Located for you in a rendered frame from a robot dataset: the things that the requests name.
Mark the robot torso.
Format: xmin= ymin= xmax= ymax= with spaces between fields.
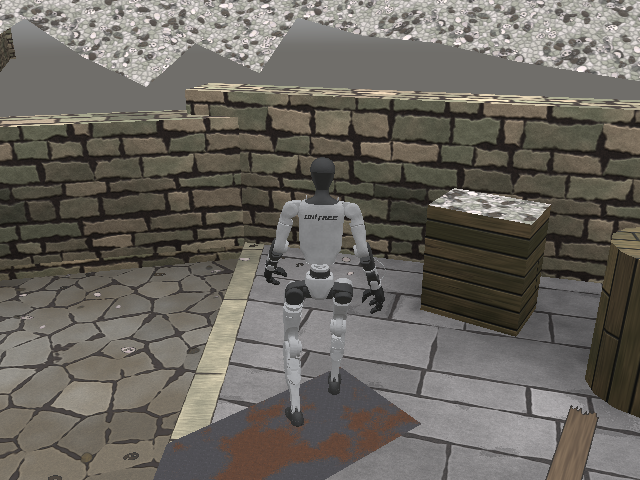
xmin=298 ymin=195 xmax=345 ymax=300

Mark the left robot forearm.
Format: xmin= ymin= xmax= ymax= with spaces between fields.
xmin=265 ymin=238 xmax=283 ymax=271

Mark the left robot hand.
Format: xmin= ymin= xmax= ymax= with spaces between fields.
xmin=264 ymin=267 xmax=287 ymax=285

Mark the right robot forearm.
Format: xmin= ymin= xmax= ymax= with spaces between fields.
xmin=360 ymin=242 xmax=381 ymax=290

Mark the robot right upper arm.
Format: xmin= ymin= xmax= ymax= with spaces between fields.
xmin=342 ymin=201 xmax=369 ymax=258

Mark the robot head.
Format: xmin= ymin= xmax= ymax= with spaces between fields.
xmin=305 ymin=157 xmax=339 ymax=205

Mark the right robot hand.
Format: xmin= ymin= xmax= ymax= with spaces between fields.
xmin=362 ymin=286 xmax=385 ymax=314

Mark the robot left upper arm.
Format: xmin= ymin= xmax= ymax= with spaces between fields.
xmin=273 ymin=200 xmax=301 ymax=254

